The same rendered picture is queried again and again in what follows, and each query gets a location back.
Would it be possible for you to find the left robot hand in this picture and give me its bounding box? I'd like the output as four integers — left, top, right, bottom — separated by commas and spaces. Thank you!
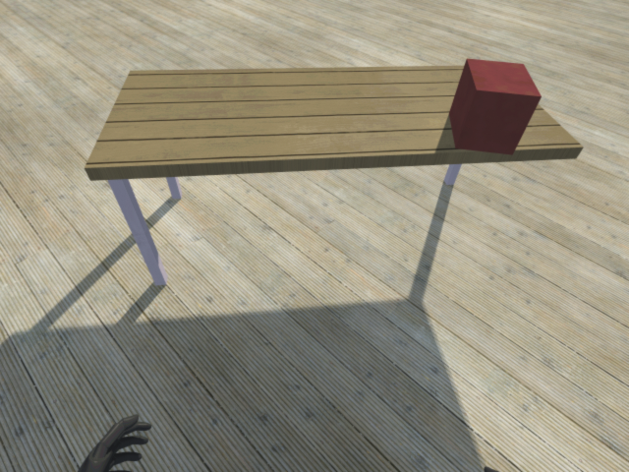
78, 414, 151, 472

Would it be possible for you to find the carton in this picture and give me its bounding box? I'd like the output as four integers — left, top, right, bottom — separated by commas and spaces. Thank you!
449, 59, 542, 155

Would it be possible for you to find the table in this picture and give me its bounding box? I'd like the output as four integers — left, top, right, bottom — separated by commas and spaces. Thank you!
85, 66, 583, 285

